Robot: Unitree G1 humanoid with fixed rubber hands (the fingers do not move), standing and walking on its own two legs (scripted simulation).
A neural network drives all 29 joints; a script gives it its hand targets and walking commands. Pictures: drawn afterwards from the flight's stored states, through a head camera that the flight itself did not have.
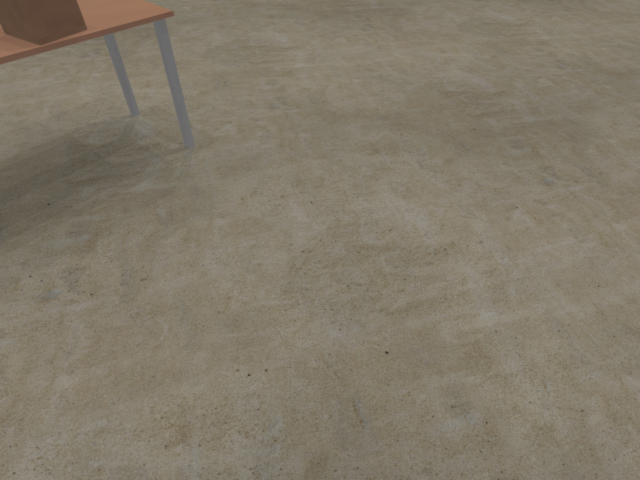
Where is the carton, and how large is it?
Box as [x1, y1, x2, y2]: [0, 0, 87, 45]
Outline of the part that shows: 0,0 0,23 5,33 40,45 87,29 76,0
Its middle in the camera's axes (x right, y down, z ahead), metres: -1.05 -0.90 +1.40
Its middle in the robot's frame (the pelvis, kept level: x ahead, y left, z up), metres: +1.67 +1.07 +0.04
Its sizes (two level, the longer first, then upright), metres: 0.210 0.200 0.250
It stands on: a table, 0.69 m high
